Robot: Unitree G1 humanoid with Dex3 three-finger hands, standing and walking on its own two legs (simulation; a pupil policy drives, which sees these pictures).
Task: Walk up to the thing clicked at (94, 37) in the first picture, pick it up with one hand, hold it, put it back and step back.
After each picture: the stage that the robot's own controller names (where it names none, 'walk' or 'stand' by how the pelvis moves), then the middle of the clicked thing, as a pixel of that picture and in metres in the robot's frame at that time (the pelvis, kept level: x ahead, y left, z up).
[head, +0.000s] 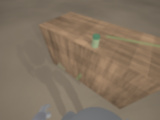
stand; (95, 41) +0.66 -0.02 +0.08
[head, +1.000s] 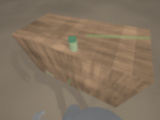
walk; (73, 44) +0.55 +0.18 +0.10
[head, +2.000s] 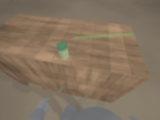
stand; (63, 51) +0.43 +0.21 +0.11
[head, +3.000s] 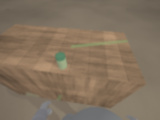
stand; (61, 61) +0.39 +0.21 +0.08
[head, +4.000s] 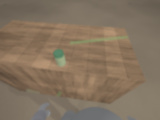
stand; (60, 58) +0.39 +0.23 +0.08
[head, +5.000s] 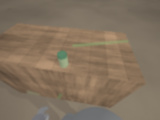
stand; (63, 59) +0.40 +0.21 +0.07
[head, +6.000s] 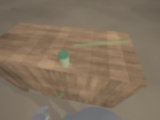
stand; (64, 59) +0.40 +0.20 +0.07
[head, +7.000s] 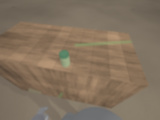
stand; (64, 58) +0.41 +0.20 +0.07
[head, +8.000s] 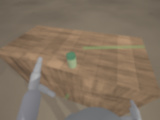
rise first; (71, 60) +0.41 +0.18 +0.08
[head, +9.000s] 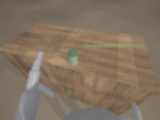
go down; (73, 57) +0.43 +0.18 +0.08
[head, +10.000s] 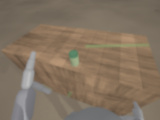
go down; (74, 58) +0.42 +0.17 +0.08
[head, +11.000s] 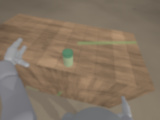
go down; (68, 58) +0.40 +0.15 +0.09
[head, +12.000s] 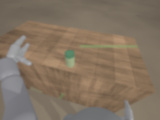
approach; (70, 58) +0.42 +0.16 +0.09
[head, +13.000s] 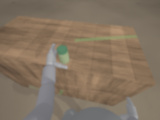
close; (63, 54) +0.42 +0.19 +0.11
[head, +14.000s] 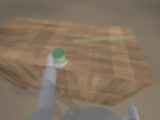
lift; (60, 58) +0.38 +0.20 +0.11
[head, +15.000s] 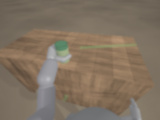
lift; (62, 52) +0.33 +0.18 +0.24
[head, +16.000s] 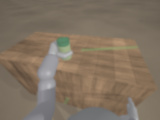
hold; (64, 49) +0.34 +0.17 +0.26
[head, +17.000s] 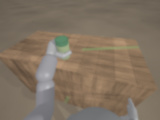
hold; (63, 48) +0.33 +0.17 +0.27
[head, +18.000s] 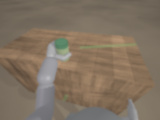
crouch; (62, 50) +0.34 +0.17 +0.25
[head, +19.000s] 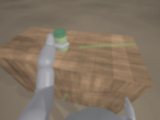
crouch; (61, 40) +0.40 +0.19 +0.26
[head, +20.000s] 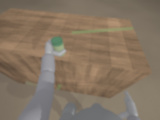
lower; (58, 47) +0.46 +0.20 +0.13
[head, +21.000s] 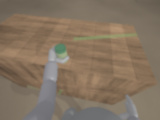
lower; (61, 54) +0.41 +0.19 +0.12
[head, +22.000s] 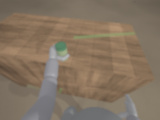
lower; (62, 51) +0.43 +0.19 +0.12
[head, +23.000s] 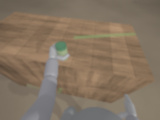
lower; (62, 51) +0.43 +0.19 +0.12
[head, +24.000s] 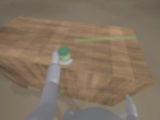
loosen; (64, 56) +0.40 +0.17 +0.11
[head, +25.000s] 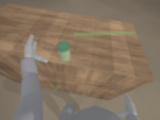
rise; (64, 52) +0.41 +0.16 +0.12
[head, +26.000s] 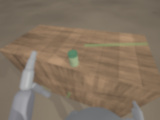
sink last; (73, 58) +0.41 +0.17 +0.10
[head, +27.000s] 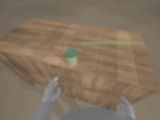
stand; (71, 58) +0.40 +0.16 +0.10
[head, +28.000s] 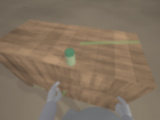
stand; (70, 57) +0.41 +0.17 +0.10
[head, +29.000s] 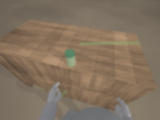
stand; (70, 58) +0.41 +0.16 +0.09
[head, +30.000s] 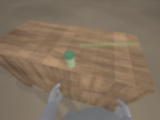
stand; (69, 59) +0.40 +0.17 +0.08
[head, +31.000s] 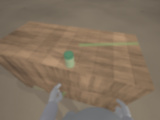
stand; (69, 59) +0.40 +0.17 +0.08
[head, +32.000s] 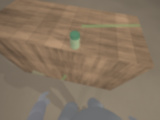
walk; (74, 40) +0.51 +0.13 +0.09
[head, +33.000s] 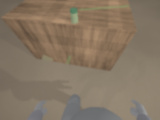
walk; (74, 15) +0.83 +0.22 +0.11
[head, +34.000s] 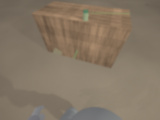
stand; (85, 15) +1.12 +0.16 +0.09
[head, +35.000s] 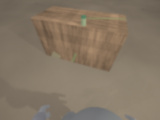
stand; (83, 20) +1.09 +0.15 +0.07
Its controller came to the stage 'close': yes
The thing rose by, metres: 0.20
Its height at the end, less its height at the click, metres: +0.00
